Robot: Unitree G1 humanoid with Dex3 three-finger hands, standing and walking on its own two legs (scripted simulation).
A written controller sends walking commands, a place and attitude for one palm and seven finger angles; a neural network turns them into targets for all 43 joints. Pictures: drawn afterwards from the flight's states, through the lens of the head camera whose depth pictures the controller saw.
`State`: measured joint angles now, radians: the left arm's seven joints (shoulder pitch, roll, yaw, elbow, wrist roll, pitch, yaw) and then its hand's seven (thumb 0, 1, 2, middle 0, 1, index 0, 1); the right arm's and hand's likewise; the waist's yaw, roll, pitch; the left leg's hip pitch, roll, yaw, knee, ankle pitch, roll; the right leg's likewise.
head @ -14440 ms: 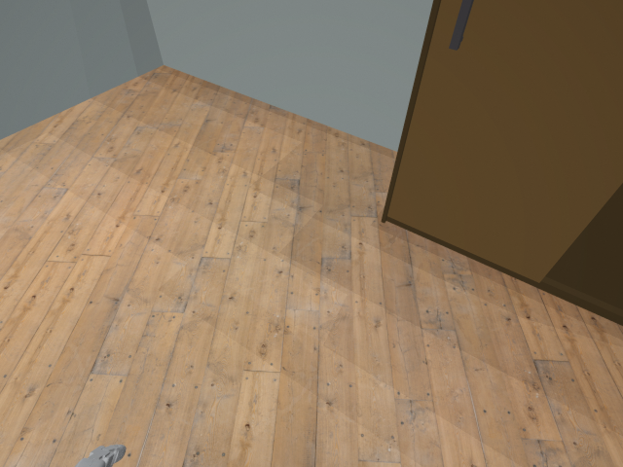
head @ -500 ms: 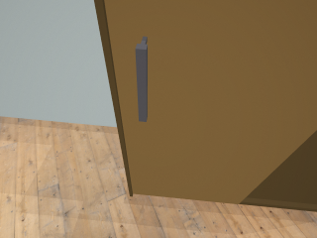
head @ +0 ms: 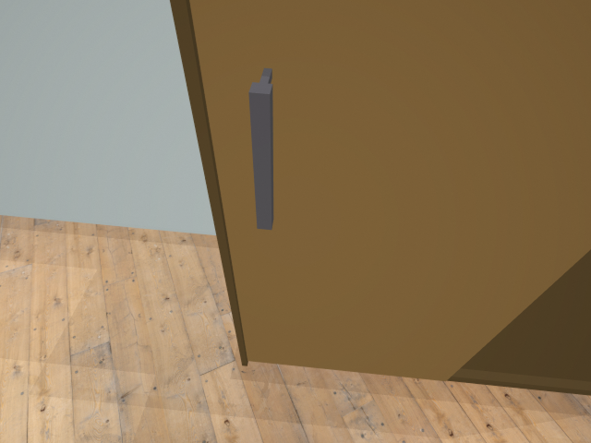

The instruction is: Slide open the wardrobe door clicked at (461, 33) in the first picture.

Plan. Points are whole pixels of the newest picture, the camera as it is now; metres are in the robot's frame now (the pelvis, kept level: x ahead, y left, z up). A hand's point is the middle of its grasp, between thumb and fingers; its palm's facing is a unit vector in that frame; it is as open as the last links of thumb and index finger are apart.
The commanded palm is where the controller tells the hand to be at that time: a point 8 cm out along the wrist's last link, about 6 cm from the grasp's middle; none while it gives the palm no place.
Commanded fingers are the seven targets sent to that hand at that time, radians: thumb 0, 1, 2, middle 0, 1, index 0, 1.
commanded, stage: raise the hand with hooked fingers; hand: left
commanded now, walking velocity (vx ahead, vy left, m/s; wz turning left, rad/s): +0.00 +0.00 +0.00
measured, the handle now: (266, 157) +0.45 +0.08 +0.16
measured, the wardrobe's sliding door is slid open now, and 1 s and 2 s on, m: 0.00 0.00 0.00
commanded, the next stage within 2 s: none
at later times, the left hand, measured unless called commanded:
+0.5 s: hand out of the picture +0.12 +0.18 -0.01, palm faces +0.15 -0.99 -0.07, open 9.1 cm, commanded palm +0.13 +0.23 +0.01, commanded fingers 0.00 0.27 0.63 -0.25 -0.70 -0.25 -0.70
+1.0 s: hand (113, 344) +0.21 +0.22 +0.08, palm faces +0.01 -1.00 -0.07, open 12.2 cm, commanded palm +0.17 +0.27 +0.10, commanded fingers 0.00 -0.31 0.38 -0.29 -1.08 -0.29 -1.08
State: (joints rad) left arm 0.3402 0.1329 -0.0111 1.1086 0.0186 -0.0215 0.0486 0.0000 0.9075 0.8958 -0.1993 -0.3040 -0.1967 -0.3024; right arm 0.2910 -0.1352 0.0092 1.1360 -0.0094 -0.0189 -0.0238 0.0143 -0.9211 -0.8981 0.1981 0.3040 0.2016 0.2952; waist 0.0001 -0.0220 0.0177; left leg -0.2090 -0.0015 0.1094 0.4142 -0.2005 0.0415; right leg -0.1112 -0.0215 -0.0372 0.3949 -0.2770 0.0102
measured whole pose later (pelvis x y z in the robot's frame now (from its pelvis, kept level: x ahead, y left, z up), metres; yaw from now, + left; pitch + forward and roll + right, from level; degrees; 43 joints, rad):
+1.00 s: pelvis -0.02 -0.02 -0.02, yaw +2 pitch +4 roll -1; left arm 0.26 0.35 0.36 0.01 -0.39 -0.18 -0.44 0.00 -0.09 0.47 -0.27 -0.94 -0.27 -0.94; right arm 0.32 -0.31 0.01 0.63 0.07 -0.27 -0.08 0.02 -0.91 -0.90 0.20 0.30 0.20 0.30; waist 0.01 0.04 -0.05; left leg -0.45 0.04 0.06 0.70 -0.31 0.02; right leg -0.34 0.01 -0.08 0.67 -0.40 -0.02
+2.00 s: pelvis -0.03 -0.03 +0.00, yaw +3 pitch -3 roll -1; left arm -0.14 0.52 0.50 0.14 -0.36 0.14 -0.50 -0.02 -0.50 0.30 -0.31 -1.21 -0.30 -1.20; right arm 0.24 -0.28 0.09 0.61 0.09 -0.22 -0.09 0.02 -0.91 -0.90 0.20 0.30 0.20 0.30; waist 0.04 0.05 -0.01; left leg -0.23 0.02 0.04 0.47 -0.18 0.01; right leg -0.10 0.01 -0.10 0.44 -0.27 -0.03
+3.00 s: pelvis -0.02 -0.02 +0.00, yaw +2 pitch -2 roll +0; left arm -0.33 0.39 0.29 0.22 -0.29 0.20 -0.35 -0.02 -0.50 0.30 -0.30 -1.21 -0.30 -1.20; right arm 0.19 -0.25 0.09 0.62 0.09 -0.14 -0.09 0.02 -0.91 -0.90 0.20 0.30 0.20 0.30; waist 0.02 0.04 -0.02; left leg -0.24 0.01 0.06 0.46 -0.19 0.02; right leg -0.14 -0.01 -0.08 0.45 -0.29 -0.02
